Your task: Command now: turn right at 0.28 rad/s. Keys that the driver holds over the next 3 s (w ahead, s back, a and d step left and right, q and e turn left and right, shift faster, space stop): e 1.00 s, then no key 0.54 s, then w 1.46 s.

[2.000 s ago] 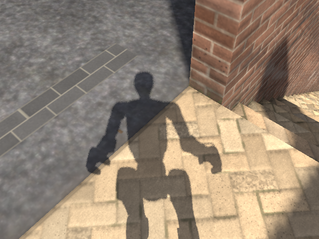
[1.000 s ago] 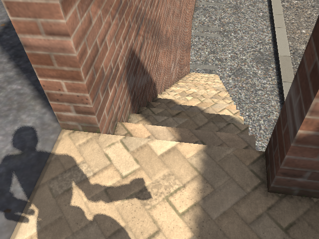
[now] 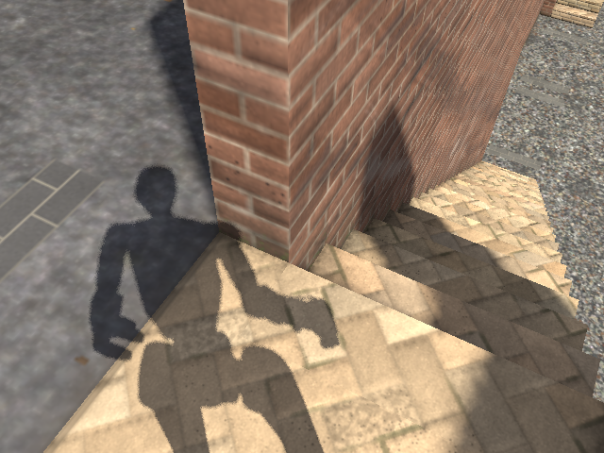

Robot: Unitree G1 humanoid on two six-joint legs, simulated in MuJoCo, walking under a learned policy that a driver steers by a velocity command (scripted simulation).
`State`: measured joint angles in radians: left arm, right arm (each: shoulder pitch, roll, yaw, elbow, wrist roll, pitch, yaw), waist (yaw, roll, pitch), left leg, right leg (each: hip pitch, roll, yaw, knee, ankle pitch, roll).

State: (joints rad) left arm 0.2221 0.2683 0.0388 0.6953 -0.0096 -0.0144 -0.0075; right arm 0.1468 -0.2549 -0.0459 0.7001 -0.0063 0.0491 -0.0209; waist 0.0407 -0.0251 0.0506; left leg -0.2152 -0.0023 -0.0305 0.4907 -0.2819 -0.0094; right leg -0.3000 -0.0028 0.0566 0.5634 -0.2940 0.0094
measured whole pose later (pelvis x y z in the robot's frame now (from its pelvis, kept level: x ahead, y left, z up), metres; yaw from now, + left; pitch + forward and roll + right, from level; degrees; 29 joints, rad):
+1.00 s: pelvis -0.01 -0.01 +0.01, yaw -34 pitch +0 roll +0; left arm 0.22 0.40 0.09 0.62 -0.02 0.08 0.03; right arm 0.13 -0.28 -0.04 0.72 -0.02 0.00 -0.03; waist 0.00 -0.05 0.08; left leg -0.20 0.00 0.02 0.42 -0.23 0.02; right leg -0.49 0.04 0.10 1.13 -0.43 0.11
